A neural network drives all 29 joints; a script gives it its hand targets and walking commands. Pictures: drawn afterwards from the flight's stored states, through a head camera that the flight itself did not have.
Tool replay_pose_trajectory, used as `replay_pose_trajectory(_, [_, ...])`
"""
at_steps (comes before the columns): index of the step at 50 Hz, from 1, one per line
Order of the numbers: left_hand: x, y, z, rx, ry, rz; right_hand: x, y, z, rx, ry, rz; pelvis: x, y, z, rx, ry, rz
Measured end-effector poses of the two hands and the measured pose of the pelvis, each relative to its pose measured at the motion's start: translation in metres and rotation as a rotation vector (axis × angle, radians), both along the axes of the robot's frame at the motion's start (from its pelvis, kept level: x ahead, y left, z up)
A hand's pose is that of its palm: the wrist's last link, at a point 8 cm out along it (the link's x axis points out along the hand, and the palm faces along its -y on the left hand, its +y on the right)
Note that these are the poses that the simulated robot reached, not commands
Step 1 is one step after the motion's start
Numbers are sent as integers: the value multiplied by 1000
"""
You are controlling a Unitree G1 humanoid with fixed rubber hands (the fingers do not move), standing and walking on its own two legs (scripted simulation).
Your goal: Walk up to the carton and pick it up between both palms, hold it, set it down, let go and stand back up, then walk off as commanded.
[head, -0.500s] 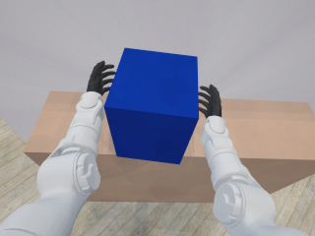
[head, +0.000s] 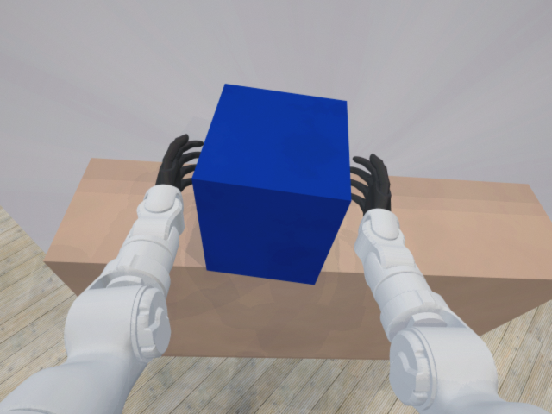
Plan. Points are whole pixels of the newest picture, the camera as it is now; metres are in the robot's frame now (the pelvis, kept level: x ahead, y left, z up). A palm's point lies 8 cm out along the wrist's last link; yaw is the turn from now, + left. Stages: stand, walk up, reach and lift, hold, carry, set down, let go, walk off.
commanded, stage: set down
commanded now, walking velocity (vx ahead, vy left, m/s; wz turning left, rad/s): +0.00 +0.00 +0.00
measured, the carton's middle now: (272, 190) +0.46 +0.02 +0.03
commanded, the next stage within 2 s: none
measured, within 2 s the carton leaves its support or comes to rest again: neither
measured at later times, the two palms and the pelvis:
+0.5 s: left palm (153, 228) +0.37 +0.20 +0.04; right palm (389, 250) +0.34 -0.15 +0.06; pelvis -0.01 +0.00 +0.00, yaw +0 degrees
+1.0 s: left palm (137, 267) +0.31 +0.22 +0.02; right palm (411, 293) +0.28 -0.17 +0.05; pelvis -0.02 +0.00 +0.00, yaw +0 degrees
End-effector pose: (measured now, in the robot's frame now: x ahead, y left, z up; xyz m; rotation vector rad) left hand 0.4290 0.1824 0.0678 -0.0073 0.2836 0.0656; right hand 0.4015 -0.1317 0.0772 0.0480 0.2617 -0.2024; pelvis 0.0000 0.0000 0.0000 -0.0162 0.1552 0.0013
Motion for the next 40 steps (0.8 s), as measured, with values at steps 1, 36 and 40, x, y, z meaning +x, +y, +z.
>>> replay_pose_trajectory(1, [-3,1,-4,1,8,2,-3,-1,-2,0,3,-3,-1,0,0,0,-1,0])
replay_pose_trajectory(36, [-84,28,-40,-2,-19,15,-86,-26,-23,16,-47,-40,-17,4,0,-7,-45,0])
replay_pose_trajectory(40, [-92,29,-41,1,-20,11,-95,-29,-23,17,-51,-41,-18,4,0,-6,-59,0])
